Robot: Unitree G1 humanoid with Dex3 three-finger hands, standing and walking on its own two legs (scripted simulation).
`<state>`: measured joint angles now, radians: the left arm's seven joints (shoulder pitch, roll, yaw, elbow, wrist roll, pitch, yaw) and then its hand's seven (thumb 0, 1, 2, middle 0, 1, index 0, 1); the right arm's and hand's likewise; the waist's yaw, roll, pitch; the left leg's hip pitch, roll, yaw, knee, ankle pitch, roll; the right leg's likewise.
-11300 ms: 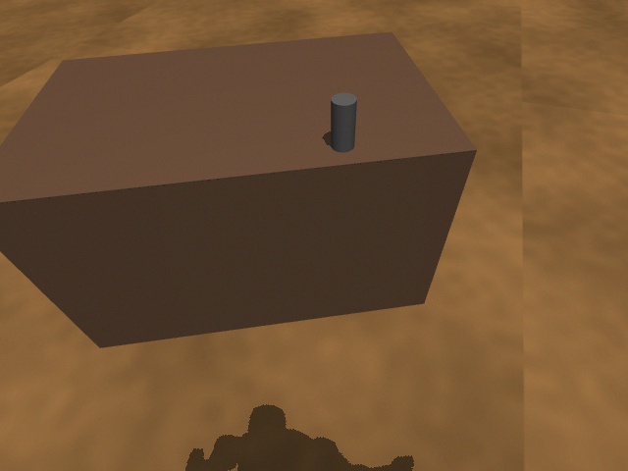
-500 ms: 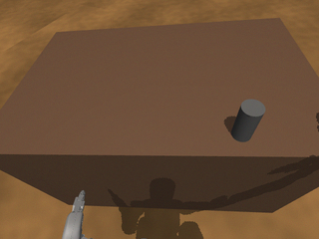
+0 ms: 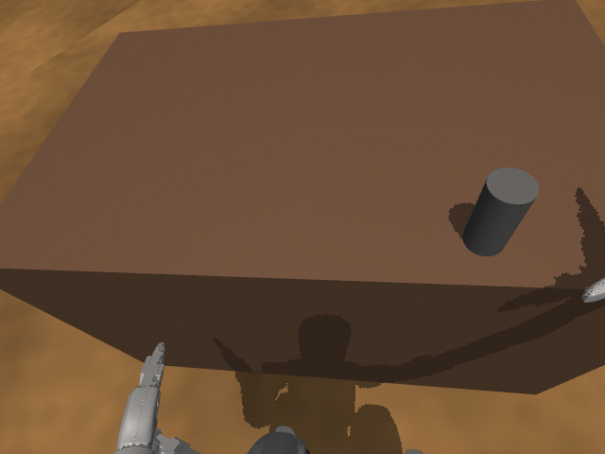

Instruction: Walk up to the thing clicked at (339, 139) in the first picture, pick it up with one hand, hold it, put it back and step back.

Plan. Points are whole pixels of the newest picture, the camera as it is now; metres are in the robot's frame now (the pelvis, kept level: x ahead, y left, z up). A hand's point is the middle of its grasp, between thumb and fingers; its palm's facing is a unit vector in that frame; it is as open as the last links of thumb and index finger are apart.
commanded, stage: close in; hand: right
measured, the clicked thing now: (496, 215) +0.44 -0.19 +0.03
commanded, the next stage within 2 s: rest palm in 0.58 s
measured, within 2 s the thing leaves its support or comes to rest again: leaves its support in 1.80 s
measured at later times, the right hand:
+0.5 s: hand (517, 232) +0.41 -0.21 +0.03, palm faces +0.14 +0.99 +0.03, open 17.8 cm
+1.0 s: hand (492, 230) +0.42 -0.19 +0.02, palm faces +0.17 +0.99 +0.01, open 17.2 cm
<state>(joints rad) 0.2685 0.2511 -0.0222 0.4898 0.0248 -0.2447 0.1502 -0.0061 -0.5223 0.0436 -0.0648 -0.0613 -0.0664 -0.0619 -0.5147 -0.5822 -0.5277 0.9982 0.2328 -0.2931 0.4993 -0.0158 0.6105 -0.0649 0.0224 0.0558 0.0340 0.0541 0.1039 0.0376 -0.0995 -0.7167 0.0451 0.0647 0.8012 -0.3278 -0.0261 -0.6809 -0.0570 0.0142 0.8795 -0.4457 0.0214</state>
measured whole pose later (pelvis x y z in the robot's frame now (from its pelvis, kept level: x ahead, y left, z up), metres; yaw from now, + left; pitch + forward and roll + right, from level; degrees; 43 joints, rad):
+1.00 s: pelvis -0.02 +0.01 -0.03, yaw +1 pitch +16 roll +1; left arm 0.39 0.23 0.08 0.17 0.03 -0.10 0.02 -0.01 -0.57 0.08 -0.05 -0.05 -0.04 -0.06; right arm -0.54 -0.30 -0.39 0.85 0.09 -0.38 0.07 -0.02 0.61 -0.03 0.20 0.11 0.20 0.11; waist 0.12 0.02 -0.11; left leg -0.87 0.04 0.04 0.98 -0.38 -0.02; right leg -0.81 -0.06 0.00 1.04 -0.50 0.02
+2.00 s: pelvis -0.01 +0.00 -0.01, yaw +1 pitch +15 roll +2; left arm 0.37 0.24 0.06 0.21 0.02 -0.07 0.02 -0.01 -0.55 0.07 -0.06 -0.06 -0.06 -0.07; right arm -0.63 -0.35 -0.38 0.90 0.08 -0.33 0.06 0.01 0.20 -1.11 0.81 1.08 0.83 1.10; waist 0.12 0.01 -0.10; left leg -0.79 0.04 0.03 0.90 -0.36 -0.03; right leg -0.74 -0.06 -0.01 0.97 -0.49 0.02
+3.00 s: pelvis +0.01 +0.00 +0.02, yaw +1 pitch +9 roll +1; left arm 0.32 0.22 0.06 0.39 -0.01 -0.09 0.06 -0.01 -0.53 0.06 -0.05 -0.06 -0.05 -0.06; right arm -0.56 -0.30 -0.30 0.71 0.12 -0.17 0.02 0.01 0.19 -1.12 0.78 1.14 0.80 1.15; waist 0.07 -0.01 -0.07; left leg -0.54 0.04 0.02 0.69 -0.29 -0.03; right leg -0.48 -0.05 -0.03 0.74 -0.40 0.02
